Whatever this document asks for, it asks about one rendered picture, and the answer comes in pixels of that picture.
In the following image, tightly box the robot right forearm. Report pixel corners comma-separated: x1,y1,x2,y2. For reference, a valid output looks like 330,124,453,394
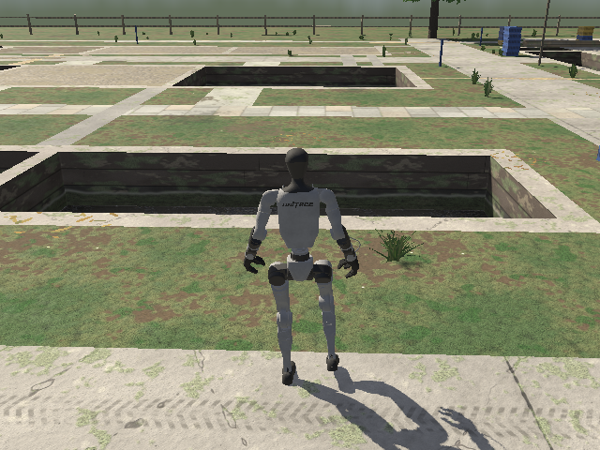
337,225,356,262

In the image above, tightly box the right robot hand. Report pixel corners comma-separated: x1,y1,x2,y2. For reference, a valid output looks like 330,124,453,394
337,256,359,278

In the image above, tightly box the left robot hand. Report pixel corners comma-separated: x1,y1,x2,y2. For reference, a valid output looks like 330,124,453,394
243,256,265,274

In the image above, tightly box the robot left upper arm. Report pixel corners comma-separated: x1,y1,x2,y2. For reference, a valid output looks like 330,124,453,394
252,189,278,241

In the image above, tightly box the robot left forearm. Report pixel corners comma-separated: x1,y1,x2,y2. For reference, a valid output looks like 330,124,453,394
245,226,262,260

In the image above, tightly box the robot right foot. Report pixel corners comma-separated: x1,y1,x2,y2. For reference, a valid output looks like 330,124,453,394
326,354,339,371

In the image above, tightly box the right robot thigh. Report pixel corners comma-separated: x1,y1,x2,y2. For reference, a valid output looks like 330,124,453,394
313,260,333,311

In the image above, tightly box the robot right upper arm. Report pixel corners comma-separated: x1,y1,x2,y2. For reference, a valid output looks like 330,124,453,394
317,188,345,240

